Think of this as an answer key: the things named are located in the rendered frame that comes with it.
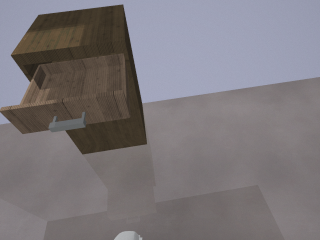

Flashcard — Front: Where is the handle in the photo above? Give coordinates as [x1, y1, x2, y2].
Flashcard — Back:
[48, 112, 87, 133]

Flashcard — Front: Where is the cabinet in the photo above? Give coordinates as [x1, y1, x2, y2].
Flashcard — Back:
[11, 4, 147, 155]

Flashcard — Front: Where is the drawer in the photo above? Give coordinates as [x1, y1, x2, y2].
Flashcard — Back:
[0, 53, 131, 134]

